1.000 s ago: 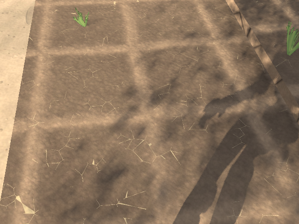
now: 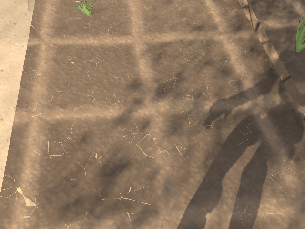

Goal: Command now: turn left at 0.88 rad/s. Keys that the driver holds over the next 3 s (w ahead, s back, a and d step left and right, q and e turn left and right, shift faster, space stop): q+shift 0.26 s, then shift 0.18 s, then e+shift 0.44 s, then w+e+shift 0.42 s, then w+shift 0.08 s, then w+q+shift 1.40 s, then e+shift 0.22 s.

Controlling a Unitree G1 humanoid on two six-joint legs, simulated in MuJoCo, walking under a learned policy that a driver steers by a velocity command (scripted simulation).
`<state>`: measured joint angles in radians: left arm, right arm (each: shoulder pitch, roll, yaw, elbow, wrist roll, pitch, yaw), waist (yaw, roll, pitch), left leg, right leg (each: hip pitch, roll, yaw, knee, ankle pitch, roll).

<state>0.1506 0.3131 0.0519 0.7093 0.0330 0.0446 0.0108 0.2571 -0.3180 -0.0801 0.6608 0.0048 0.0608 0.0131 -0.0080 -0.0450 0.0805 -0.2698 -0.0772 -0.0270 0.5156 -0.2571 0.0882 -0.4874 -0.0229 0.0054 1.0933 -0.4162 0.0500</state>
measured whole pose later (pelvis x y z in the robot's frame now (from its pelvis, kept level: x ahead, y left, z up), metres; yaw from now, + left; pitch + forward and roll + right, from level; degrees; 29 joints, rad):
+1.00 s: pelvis +0.06 -0.01 +0.01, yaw +0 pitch +1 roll -1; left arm 0.24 0.36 0.10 0.78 0.03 0.08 -0.07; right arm 0.24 -0.28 -0.01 0.70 -0.03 -0.01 -0.04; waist 0.00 -0.05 0.03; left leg -0.09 -0.03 0.07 0.33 -0.26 0.06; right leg -0.52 0.02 0.04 1.12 -0.32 0.03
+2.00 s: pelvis +0.73 -0.32 -0.03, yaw -1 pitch -2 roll +1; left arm 0.12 0.20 -0.03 0.73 0.06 -0.10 0.00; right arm 0.42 -0.30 -0.07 0.93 -0.02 -0.01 0.00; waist -0.07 0.02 0.03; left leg -0.33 -0.20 0.06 0.66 -0.30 0.21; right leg -0.46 0.00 0.09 1.55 -0.37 0.01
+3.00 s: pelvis +1.53 -0.17 +0.00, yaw +47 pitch +0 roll +2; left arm 0.14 0.25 0.00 0.67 0.02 -0.07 -0.02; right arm 0.36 -0.28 -0.03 0.85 -0.01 -0.09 0.02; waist -0.04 -0.02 0.09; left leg 0.02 -0.18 0.01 0.30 -0.31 0.15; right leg -0.70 -0.10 -0.02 0.70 0.05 -0.02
